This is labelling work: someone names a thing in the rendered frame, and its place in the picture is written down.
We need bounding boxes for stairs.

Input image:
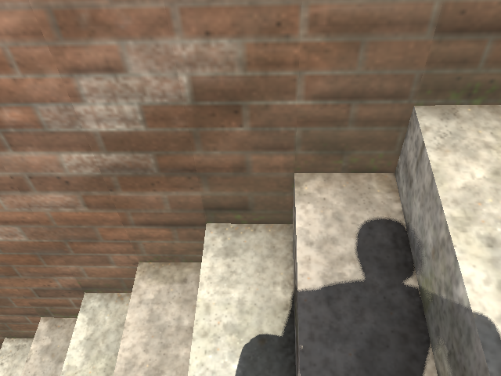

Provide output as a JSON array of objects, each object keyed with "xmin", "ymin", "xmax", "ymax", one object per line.
[{"xmin": 0, "ymin": 105, "xmax": 501, "ymax": 376}]

